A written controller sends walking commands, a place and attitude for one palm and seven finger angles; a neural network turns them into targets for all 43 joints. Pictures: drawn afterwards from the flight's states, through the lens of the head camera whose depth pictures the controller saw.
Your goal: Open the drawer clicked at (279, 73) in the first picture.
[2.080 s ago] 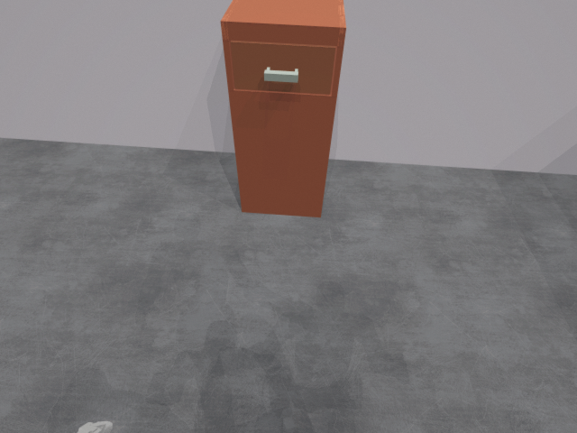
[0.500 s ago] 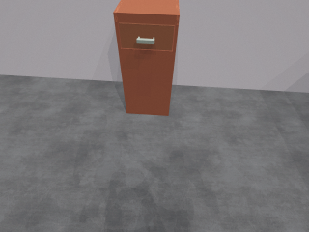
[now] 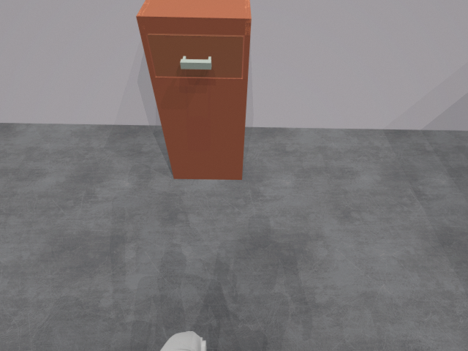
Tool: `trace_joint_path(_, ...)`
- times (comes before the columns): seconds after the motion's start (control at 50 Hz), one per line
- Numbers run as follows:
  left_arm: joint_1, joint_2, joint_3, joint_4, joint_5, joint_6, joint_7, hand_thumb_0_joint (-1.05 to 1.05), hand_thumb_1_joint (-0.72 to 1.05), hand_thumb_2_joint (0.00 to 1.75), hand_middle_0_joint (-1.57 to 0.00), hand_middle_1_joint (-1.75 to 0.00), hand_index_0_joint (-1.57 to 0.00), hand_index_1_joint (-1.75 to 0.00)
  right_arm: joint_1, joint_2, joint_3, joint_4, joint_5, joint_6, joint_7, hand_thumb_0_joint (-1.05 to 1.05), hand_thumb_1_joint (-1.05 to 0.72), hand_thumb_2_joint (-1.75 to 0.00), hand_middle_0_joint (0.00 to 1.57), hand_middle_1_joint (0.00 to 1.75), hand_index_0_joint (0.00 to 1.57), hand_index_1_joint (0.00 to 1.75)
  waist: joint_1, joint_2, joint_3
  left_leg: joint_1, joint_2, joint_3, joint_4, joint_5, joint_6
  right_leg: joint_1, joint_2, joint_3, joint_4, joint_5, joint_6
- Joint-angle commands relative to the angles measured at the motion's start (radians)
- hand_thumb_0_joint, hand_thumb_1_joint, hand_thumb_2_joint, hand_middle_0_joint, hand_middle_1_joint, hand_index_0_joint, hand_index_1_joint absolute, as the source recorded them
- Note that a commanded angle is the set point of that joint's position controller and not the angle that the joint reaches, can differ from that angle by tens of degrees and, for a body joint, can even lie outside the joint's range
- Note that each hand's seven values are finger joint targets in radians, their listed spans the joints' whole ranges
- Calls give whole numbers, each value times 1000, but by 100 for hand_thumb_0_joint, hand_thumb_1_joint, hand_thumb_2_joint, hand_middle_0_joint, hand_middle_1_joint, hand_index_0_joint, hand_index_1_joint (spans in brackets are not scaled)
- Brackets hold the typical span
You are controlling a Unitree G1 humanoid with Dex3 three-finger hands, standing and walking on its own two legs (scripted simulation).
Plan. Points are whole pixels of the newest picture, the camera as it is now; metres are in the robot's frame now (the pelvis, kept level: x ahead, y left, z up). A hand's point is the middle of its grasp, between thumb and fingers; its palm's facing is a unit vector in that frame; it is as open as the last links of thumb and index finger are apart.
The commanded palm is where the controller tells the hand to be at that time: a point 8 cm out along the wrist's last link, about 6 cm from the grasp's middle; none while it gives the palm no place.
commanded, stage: walk to a spot facing it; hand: left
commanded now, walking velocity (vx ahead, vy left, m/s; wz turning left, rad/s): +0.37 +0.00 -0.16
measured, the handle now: (196, 61) +1.04 +0.24 -0.05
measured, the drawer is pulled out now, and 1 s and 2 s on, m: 0.00 0.00 0.00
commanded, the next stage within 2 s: turn to face it in 0.30 s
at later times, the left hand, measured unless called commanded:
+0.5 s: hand (156, 260) +0.32 +0.21 -0.15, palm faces -0.17 -0.96 -0.22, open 7.3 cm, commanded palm none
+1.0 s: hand (155, 258) +0.34 +0.23 -0.18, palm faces +0.01 -0.98 -0.18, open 7.3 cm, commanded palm none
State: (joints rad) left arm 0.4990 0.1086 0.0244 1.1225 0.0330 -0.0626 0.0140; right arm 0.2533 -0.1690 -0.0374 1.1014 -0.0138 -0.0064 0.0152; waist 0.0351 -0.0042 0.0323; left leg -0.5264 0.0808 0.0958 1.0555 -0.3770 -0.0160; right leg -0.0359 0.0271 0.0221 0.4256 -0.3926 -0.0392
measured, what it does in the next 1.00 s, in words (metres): walks ahead: left foot, then right foot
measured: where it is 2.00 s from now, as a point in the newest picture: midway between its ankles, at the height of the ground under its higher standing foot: (231, 295)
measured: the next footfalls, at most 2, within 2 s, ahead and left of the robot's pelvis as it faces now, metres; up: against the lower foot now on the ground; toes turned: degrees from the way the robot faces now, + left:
left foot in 0.16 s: +0.23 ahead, +0.14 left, +0.00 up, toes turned +5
right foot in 0.58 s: +0.31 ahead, -0.12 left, +0.00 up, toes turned -19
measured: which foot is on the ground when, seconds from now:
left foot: up 0.00-0.14, down 0.16-0.58, up 0.60-0.84, down 0.86-1.00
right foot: down 0.00-0.16, up 0.18-0.56, down 0.58-0.86, up 0.88-1.00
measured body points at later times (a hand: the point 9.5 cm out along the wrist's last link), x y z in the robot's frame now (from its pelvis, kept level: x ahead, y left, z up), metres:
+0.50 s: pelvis +0.19 +0.04 +0.00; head +0.20 +0.03 +0.45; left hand +0.33 +0.26 -0.14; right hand +0.16 -0.21 -0.15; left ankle +0.19 +0.14 -0.73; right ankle +0.25 -0.10 -0.70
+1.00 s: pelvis +0.27 +0.04 +0.00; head +0.29 +0.07 +0.45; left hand +0.34 +0.28 -0.17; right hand +0.27 -0.19 -0.15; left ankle +0.28 +0.12 -0.73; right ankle +0.24 -0.10 -0.68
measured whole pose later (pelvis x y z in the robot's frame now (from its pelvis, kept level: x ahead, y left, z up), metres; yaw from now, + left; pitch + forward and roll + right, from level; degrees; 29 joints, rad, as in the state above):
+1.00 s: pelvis +0.27 +0.04 +0.00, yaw -2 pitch +0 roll -1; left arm 0.20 0.20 0.08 1.02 0.02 0.05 0.02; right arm 0.28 -0.12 -0.03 1.04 -0.02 -0.01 -0.02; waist -0.02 -0.05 0.04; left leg -0.27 0.02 0.11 0.57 -0.29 0.05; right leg -0.41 -0.08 -0.08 0.97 -0.45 0.04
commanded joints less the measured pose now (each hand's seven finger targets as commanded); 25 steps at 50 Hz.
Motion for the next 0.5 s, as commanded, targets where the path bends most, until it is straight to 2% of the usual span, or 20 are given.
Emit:
trace_joint_path(0.0, 33, 175, 32, -9, -2, -20, 20, 0, 90, 90, -20, -30, -20, -30, -178, -28, -17, -159, 5, -42, 19, 0, -90, -90, 20, 30, 20, 30, -20, -125, 125, -29, 15, 19, -217, 150, 7, -118, -225, 167, -229, 433, -123)
trace_joint_path(0.04, 19, 191, 43, -4, -6, -19, 19, 0, 90, 90, -20, -30, -20, -30, -166, -33, -17, -162, 9, -51, 18, 0, -90, -90, 20, 30, 20, 30, -28, -132, 108, 100, -15, 39, -318, 172, 23, -133, -212, 136, -204, 499, -105)
trace_joint_path(0.06, 15, 200, 47, -1, -9, -20, 18, 0, 90, 90, -20, -30, -20, -30, -128, -42, -21, -152, 8, -56, 12, 0, -90, -90, 20, 30, 20, 30, -49, -124, 85, 175, -43, 60, -364, 186, 30, -120, -201, 114, -149, 592, -97)
trace_joint_path(0.08, 8, 204, 51, 1, -12, -19, 17, 0, 90, 90, -20, -30, -20, -30, -45, -57, -26, -128, 3, -61, 2, 0, -90, -90, 20, 30, 20, 30, -86, -114, 44, 294, -70, 78, -426, 225, 37, -121, -175, 84, -40, 694, -83)
trace_joint_path(0.1, 5, 191, 53, 3, -12, -19, 17, 0, 90, 90, -20, -30, -20, -30, 99, -87, -34, -84, -2, -65, -10, 0, -90, -90, 20, 30, 20, 30, -141, -76, -39, 464, -60, 44, -474, 247, 46, -150, -151, 71, 137, 703, -63)
trace_joint_path(0.12, 38, 151, 54, -7, -20, -15, 11, 0, 90, 90, -20, -30, -20, -30, 235, -164, -53, -47, -13, -67, -26, 0, -90, -90, 20, 30, 20, 30, -181, 42, -149, 683, 74, -113, -504, 211, 81, -285, -95, 46, 371, 513, -39)
trace_joint_path(0.14, 86, 86, 49, -30, -31, -10, -1, 0, 90, 90, -20, -30, -20, -30, 315, -267, -76, -34, -24, -69, -32, 0, -90, -90, 20, 30, 20, 30, -169, 293, -226, 777, 370, -510, -678, 153, 185, -467, 37, -50, 735, -100, -6)
trace_joint_path(0.16, 40, 92, 46, -58, -20, -13, 0, 0, 90, 90, -20, -30, -20, -30, 266, -263, -70, -48, -7, -58, -29, 0, -90, -90, 20, 30, 20, 30, -144, 223, -183, 643, 426, -597, -805, -40, 230, -515, 3, 4, 879, -166, -26)
trace_joint_path(0.18, -20, 86, 42, -68, -15, -7, 1, 0, 90, 90, -20, -30, -20, -30, 166, -206, -58, -69, -5, -61, -32, 0, -90, -90, 20, 30, 20, 30, -121, 206, -91, 514, 404, -539, -851, -158, 206, -565, -49, 15, 949, -83, -27)
trace_joint_path(0.2, -64, 88, 43, -76, -11, 3, -9, 0, 90, 90, -20, -30, -20, -30, 81, -144, -46, -92, -6, -65, -34, 0, -90, -90, 20, 30, 20, 30, -89, 157, 17, 390, 374, -443, -865, -159, 188, -597, -104, 6, 952, -16, -18)
trace_joint_path(0.22, -78, 82, 48, -75, -1, 17, -19, 0, 90, 90, -20, -30, -20, -30, 48, -96, -31, -96, -11, -71, -36, 0, -90, -90, 20, 30, 20, 30, -63, 118, 67, 289, 339, -346, -873, -103, 164, -568, -127, 6, 925, 26, -9)
trace_joint_path(0.24, -65, 69, 48, -75, 3, 31, -25, 0, 90, 90, -20, -30, -20, -30, 35, -76, -26, -95, -12, -78, -38, 0, -90, -90, 20, 30, 20, 30, -36, 98, 64, 244, 308, -252, -864, -13, 146, -535, -136, -2, 887, 51, 0)
trace_joint_path(0.28, -52, 53, 53, -93, 3, 59, -32, 0, 90, 90, -20, -30, -20, -30, 5, -80, -27, -101, -9, -87, -41, 0, -90, -90, 20, 30, 20, 30, -1, 115, 39, 202, 285, -107, -859, 105, 148, -503, -151, -24, 808, 78, 19)
trace_joint_path(0.3, -62, 54, 56, -106, 1, 65, -35, 0, 90, 90, -20, -30, -20, -30, -1, -88, -30, -105, -9, -88, -42, 0, -90, -90, 20, 30, 20, 30, 5, 108, 33, 202, 281, -79, -864, 129, 152, -500, -155, -31, 769, 97, 25)
trace_joint_path(0.34, -122, 59, 63, -151, 5, 75, -43, 0, 90, 90, -20, -30, -20, -30, 10, -96, -41, -118, -14, -89, -40, 0, -90, -90, 20, 30, 20, 30, -1, 82, 52, 204, 277, -23, -872, 160, 161, -508, -165, -49, 653, 133, 40)
trace_joint_path(0.38, -187, 69, 63, -185, 3, 77, -46, 0, 90, 90, -20, -30, -20, -30, 14, -119, -44, -123, -13, -83, -37, 0, -90, -90, 20, 30, 20, 30, -16, 97, 65, 231, 267, 28, -857, 219, 164, -488, -163, -75, 506, 162, 50)
trace_joint_path(0.44, -237, 72, 51, -200, 3, 63, -37, 0, 90, 90, -20, -30, -20, -30, 44, -134, -40, -101, -17, -70, -33, 0, -90, -90, 20, 30, 20, 30, -31, 92, 34, 264, 249, 39, -785, 351, 169, -375, -124, -105, 327, 194, 49)
trace_joint_path(0.46, -242, 72, 45, -197, 3, 56, -33, 0, 90, 90, -20, -30, -20, -30, 58, -134, -39, -94, -18, -63, -32, 0, -90, -90, 20, 30, 20, 30, -35, 80, 18, 275, 238, 34, -744, 386, 162, -325, -106, -123, 273, 202, 47)
trace_joint_path(0.48, -231, 79, 41, -188, 3, 51, -28, 0, 90, 90, -20, -30, -20, -30, 62, -136, -36, -86, -17, -57, -32, 0, -90, -90, 20, 30, 20, 30, -28, 82, 5, 283, 224, 34, -696, 403, 148, -264, -92, -140, 211, 212, 47)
